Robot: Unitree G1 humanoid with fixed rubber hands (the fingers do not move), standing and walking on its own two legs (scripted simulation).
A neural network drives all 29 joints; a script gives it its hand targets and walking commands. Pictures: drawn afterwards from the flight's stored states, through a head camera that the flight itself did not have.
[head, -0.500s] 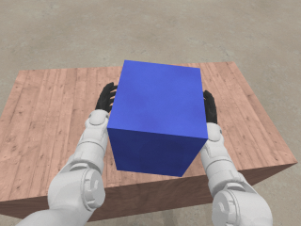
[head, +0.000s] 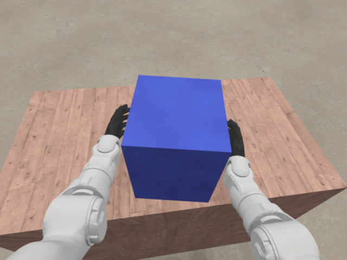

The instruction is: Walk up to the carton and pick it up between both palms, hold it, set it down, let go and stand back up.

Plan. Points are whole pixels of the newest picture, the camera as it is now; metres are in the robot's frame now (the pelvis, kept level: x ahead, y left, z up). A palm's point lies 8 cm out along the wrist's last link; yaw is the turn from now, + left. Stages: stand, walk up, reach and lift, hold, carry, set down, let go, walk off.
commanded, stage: set down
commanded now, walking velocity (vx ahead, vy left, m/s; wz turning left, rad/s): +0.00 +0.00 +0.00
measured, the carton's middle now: (175, 142) +0.40 +0.01 +0.03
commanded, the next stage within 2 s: none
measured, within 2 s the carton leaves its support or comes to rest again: neither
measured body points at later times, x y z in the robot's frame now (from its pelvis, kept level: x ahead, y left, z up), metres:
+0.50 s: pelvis -0.05 +0.00 +0.00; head -0.03 +0.02 +0.45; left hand +0.34 +0.19 +0.04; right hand +0.30 -0.16 +0.04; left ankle -0.03 +0.12 -0.75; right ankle -0.02 -0.16 -0.75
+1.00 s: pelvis -0.04 +0.00 +0.00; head -0.02 +0.01 +0.45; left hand +0.25 +0.21 +0.02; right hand +0.22 -0.18 +0.04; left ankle -0.03 +0.11 -0.75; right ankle -0.02 -0.16 -0.75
